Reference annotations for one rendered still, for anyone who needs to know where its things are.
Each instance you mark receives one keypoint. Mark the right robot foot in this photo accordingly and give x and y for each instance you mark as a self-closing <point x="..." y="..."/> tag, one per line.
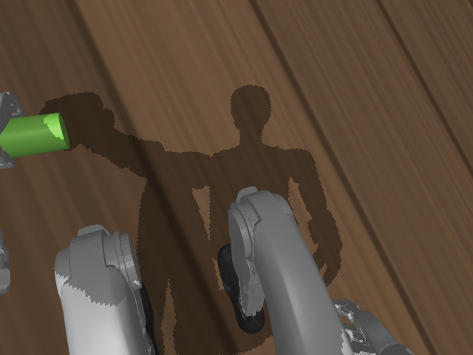
<point x="230" y="281"/>

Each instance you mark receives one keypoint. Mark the bottle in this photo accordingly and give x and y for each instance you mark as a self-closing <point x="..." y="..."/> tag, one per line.
<point x="34" y="135"/>

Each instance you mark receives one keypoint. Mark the right robot hand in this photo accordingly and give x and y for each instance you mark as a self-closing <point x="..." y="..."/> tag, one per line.
<point x="369" y="335"/>

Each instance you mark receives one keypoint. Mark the left robot foot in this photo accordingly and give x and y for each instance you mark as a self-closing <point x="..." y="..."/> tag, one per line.
<point x="149" y="319"/>

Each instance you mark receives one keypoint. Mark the left robot hand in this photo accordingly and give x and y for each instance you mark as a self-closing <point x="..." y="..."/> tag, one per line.
<point x="9" y="107"/>

